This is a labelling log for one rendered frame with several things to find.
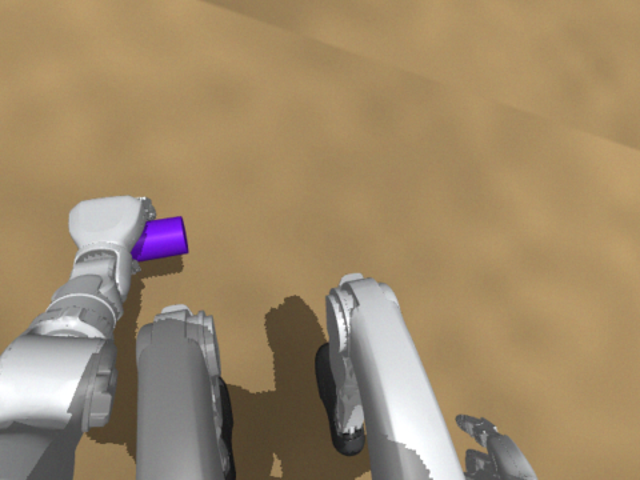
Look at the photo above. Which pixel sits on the can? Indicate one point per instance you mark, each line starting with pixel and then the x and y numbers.
pixel 161 238

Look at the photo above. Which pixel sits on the left robot hand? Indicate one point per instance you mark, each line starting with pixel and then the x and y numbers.
pixel 118 220

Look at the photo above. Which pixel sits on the right robot hand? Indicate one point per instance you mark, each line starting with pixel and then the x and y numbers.
pixel 505 460

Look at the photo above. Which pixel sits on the left robot foot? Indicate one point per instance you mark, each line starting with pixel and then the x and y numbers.
pixel 226 430

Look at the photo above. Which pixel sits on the right robot foot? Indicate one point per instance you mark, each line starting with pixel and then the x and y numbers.
pixel 345 443

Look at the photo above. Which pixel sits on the left robot arm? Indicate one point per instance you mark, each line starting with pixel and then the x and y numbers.
pixel 58 378

